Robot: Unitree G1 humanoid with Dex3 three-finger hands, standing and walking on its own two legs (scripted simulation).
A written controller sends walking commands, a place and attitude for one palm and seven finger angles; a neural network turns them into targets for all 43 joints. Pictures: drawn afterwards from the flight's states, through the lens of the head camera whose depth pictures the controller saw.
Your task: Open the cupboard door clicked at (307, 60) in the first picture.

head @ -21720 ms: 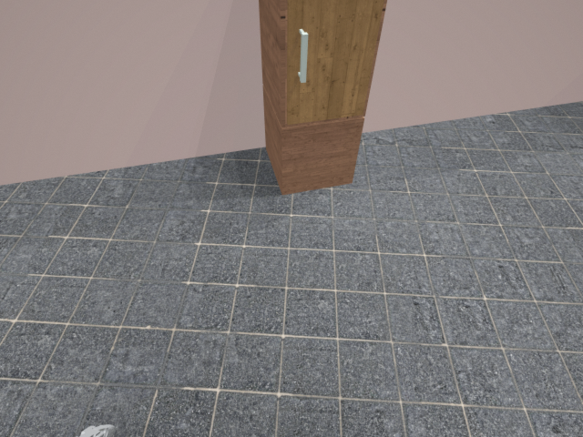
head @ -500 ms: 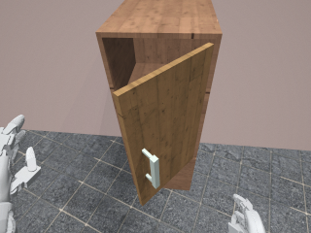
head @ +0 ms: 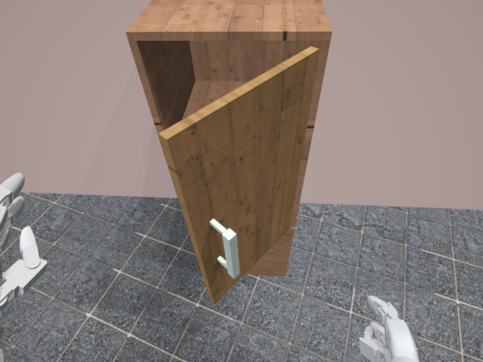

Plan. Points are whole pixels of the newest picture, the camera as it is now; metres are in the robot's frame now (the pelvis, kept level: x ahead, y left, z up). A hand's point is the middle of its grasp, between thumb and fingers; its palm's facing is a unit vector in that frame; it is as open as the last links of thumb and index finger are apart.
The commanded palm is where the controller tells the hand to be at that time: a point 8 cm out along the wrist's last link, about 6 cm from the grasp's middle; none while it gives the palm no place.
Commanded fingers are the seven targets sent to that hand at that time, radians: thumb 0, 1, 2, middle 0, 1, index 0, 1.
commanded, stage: step back with the hand held close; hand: left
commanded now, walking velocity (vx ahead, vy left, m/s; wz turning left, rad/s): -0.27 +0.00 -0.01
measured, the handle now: (225, 249) +0.34 +0.06 -0.06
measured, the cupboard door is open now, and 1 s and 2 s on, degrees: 50 50 50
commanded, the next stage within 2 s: stop stepping back and stand still in 0.90 s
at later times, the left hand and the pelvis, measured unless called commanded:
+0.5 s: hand out of the picture +0.11 +0.29 +0.15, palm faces +0.43 -0.74 -0.52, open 7.5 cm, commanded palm +0.04 +0.33 +0.17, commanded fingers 0.00 0.90 0.90 -0.20 -0.30 -0.20 -0.30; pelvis -0.09 +0.02 -0.01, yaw +3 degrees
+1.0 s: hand out of the picture +0.03 +0.26 +0.16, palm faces +0.40 -0.79 -0.47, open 7.5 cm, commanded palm -0.03 +0.30 +0.17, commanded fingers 0.00 0.90 0.90 -0.20 -0.30 -0.20 -0.30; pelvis -0.18 +0.00 -0.02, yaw -2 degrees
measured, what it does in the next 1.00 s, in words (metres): walks backwards: left foot, then right foot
